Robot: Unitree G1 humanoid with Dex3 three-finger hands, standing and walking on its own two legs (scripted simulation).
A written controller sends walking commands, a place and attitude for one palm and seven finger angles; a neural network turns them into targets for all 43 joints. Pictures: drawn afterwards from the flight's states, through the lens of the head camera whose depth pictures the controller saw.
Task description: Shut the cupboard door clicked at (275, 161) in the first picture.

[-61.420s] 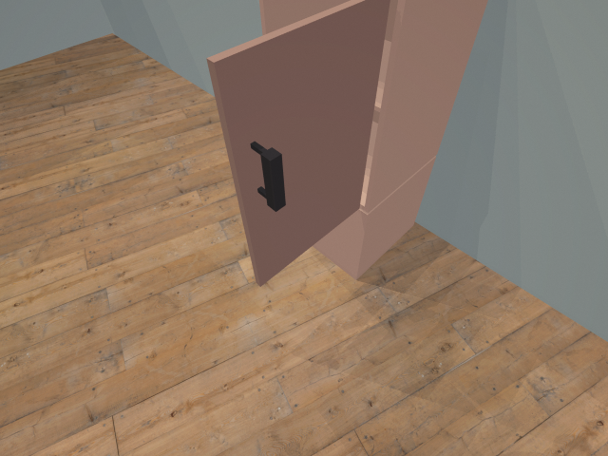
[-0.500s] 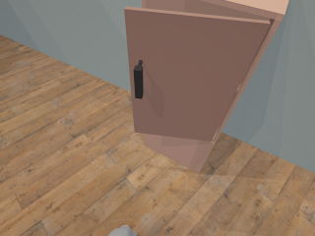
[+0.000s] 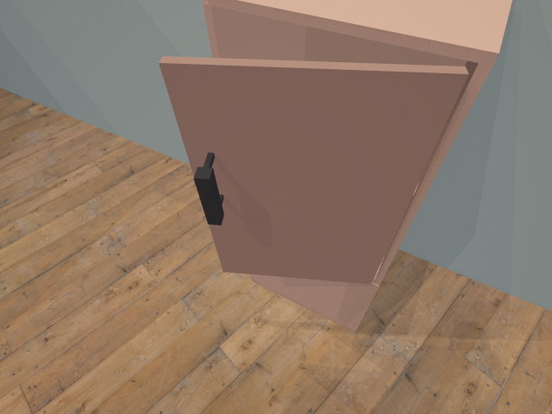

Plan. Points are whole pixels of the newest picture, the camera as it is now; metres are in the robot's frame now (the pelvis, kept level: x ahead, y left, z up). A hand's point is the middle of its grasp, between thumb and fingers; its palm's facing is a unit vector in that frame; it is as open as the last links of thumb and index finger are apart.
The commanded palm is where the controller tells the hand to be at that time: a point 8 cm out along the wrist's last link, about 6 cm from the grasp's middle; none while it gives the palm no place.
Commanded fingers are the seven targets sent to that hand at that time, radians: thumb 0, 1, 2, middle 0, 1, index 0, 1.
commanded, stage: come to a stop and stand still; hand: left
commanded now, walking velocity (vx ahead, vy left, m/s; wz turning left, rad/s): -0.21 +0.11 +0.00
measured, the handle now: (213, 189) +0.47 +0.13 +0.03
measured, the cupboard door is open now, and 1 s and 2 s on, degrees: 23 23 23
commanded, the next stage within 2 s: look again from close up in 0.78 s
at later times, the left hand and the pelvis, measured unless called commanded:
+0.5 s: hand out of the picture +0.00 +0.25 -0.18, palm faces +0.05 -0.97 -0.22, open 7.4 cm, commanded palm none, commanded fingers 0.00 0.90 0.90 -0.20 -0.30 -0.20 -0.30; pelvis -0.03 +0.06 +0.00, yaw +0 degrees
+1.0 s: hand out of the picture -0.05 +0.22 -0.17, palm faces -0.01 -0.98 -0.20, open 7.3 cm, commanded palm none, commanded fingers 0.00 0.90 0.90 -0.20 -0.30 -0.20 -0.30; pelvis -0.06 +0.05 +0.00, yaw +1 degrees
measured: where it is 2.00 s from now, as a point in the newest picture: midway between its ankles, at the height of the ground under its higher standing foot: outside the picture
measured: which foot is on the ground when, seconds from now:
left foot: up 0.00-0.20, down 0.22-1.00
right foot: down 0.00-0.22, up 0.24-0.50, down 0.52-1.00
